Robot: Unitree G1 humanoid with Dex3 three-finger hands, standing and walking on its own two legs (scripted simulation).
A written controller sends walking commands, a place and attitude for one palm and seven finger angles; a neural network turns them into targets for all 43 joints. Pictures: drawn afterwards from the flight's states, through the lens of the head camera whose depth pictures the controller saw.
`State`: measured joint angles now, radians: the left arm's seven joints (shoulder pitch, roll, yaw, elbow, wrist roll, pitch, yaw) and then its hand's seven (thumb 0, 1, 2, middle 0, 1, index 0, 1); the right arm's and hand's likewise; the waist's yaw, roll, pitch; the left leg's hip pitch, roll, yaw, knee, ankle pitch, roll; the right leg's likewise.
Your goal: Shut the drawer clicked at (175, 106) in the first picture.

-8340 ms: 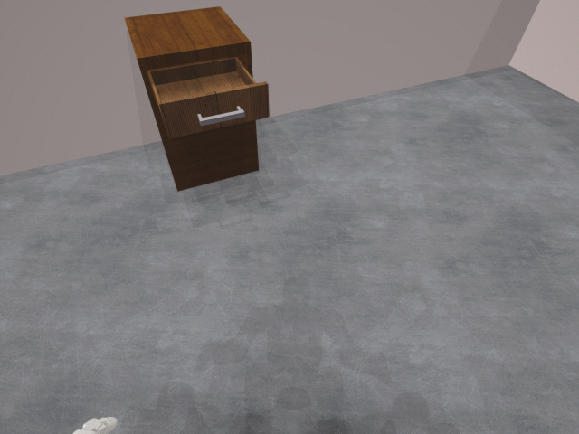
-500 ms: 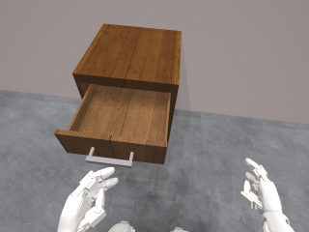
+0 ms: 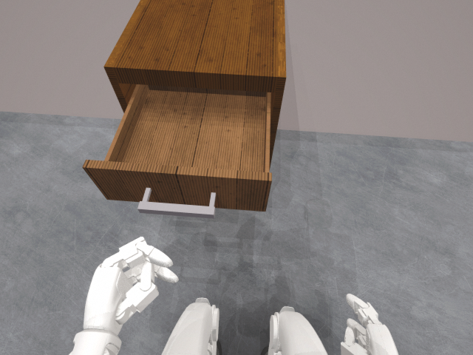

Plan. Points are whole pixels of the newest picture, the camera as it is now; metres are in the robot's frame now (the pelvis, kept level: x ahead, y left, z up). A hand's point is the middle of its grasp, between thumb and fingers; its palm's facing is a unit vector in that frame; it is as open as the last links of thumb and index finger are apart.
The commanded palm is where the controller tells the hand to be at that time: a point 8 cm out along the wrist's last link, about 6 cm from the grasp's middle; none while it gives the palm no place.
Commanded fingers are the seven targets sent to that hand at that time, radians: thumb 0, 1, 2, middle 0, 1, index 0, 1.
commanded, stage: raise the hand and make a fist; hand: left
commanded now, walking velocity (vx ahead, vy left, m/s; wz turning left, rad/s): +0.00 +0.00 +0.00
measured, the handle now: (178, 202) +0.42 +0.15 -0.09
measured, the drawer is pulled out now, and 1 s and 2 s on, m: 0.26 0.26 0.26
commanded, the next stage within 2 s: bring the fist close to the handle in 1.00 s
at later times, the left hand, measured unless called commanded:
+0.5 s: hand (167, 284) +0.23 +0.12 +0.03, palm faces -0.07 -1.00 +0.01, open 3.2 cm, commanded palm +0.20 +0.18 +0.01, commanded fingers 0.00 0.90 0.90 -1.40 -1.60 -1.40 -1.60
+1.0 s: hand (169, 281) +0.23 +0.12 +0.02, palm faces -0.02 -1.00 -0.03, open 3.3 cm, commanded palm +0.21 +0.18 +0.01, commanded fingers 0.00 0.90 0.90 -1.40 -1.60 -1.40 -1.60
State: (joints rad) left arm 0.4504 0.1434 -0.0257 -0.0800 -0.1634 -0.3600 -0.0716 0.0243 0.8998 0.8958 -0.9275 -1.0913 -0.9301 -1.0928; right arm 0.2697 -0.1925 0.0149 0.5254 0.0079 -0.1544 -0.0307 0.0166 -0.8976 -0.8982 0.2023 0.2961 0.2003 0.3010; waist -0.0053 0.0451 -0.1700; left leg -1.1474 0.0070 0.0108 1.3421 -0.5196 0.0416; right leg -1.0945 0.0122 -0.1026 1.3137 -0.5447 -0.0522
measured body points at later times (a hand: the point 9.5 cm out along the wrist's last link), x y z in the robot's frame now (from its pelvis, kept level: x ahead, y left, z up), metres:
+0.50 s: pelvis +0.02 +0.01 -0.01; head +0.10 +0.02 +0.43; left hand +0.22 +0.17 +0.03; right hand +0.24 -0.20 -0.08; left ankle +0.06 +0.09 -0.61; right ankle +0.05 -0.10 -0.61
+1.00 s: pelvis +0.03 -0.01 -0.02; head +0.13 -0.01 +0.42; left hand +0.23 +0.17 +0.02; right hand +0.23 -0.24 -0.10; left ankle +0.06 +0.09 -0.61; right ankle +0.05 -0.10 -0.61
